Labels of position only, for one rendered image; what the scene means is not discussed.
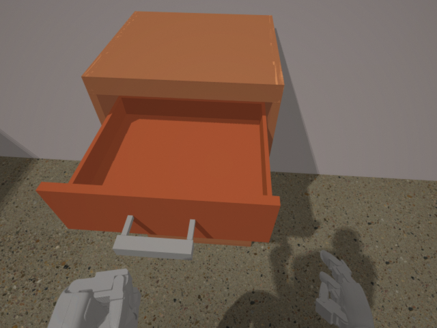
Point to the handle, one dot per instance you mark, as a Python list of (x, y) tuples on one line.
[(170, 248)]

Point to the right robot hand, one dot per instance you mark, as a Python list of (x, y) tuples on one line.
[(348, 306)]

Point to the left robot hand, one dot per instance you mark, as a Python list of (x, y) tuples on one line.
[(107, 300)]

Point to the drawer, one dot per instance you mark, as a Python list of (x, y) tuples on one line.
[(168, 160)]

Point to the cabinet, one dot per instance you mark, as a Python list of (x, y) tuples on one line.
[(195, 56)]

